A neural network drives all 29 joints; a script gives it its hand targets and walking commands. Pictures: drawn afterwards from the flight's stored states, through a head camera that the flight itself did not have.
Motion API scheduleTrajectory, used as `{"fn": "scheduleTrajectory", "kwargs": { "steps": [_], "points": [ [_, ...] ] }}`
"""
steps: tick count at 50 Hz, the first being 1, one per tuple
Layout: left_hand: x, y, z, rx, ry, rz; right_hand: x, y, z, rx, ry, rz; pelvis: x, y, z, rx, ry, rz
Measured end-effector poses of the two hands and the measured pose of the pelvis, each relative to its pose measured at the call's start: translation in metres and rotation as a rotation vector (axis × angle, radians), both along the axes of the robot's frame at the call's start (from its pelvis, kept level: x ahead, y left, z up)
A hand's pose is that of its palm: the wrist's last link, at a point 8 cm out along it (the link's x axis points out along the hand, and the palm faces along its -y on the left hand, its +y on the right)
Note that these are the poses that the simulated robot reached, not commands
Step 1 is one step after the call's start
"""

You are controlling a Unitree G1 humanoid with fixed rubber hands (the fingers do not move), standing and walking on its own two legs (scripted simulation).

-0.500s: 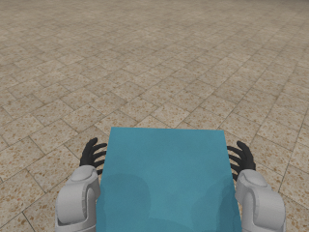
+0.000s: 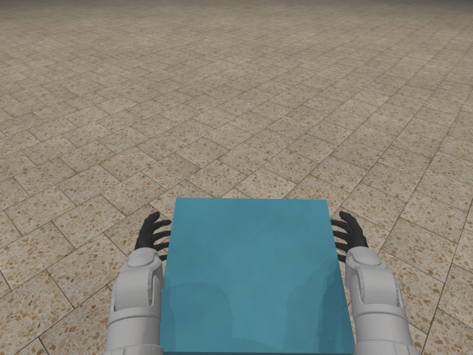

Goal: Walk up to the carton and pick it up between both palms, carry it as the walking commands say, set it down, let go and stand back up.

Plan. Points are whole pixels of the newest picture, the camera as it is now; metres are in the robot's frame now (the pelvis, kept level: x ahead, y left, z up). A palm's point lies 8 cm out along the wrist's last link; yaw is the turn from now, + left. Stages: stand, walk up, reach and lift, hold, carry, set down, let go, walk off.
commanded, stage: hold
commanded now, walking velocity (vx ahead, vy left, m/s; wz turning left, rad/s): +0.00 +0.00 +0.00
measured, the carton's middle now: (249, 284) +0.30 +0.00 -0.06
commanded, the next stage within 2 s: set down in 0.66 s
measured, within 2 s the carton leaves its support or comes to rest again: neither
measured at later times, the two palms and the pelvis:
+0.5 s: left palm (141, 257) +0.28 +0.18 +0.06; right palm (352, 248) +0.30 -0.18 +0.07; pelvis +0.01 -0.02 +0.01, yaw +2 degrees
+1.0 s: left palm (148, 262) +0.29 +0.18 +0.03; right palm (353, 257) +0.30 -0.19 +0.04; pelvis +0.00 +0.00 +0.01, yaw +0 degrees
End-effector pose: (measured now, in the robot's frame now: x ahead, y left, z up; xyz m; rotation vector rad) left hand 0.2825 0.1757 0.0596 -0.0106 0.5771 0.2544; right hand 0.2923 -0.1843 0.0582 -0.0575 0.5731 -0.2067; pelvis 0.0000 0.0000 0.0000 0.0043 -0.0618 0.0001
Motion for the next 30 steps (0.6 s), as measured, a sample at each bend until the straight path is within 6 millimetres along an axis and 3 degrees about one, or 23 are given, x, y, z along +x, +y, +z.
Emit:
{"fn": "scheduleTrajectory", "kwargs": {
  "steps": [4, 12, 20, 30],
  "points": [
    [0.008, 0.000, 0.011, -0.008, -0.016, -0.004, 0.011, -0.002, 0.011, 0.014, -0.015, 0.003, 0.009, -0.006, 0.005, 0.003, -0.023, 0.010],
    [0.002, -0.003, 0.003, -0.004, 0.015, 0.028, 0.009, -0.002, 0.004, 0.040, 0.014, -0.013, 0.019, -0.016, 0.011, 0.006, -0.029, 0.019],
    [-0.008, 0.005, -0.001, -0.016, 0.014, 0.039, 0.006, 0.005, 0.003, 0.054, 0.009, 0.001, 0.014, -0.019, 0.011, 0.001, -0.033, 0.026],
    [-0.003, 0.010, 0.004, -0.040, -0.007, -0.018, 0.003, 0.007, 0.012, 0.055, -0.018, -0.024, 0.007, -0.010, 0.010, -0.003, -0.047, 0.022]
  ]
}}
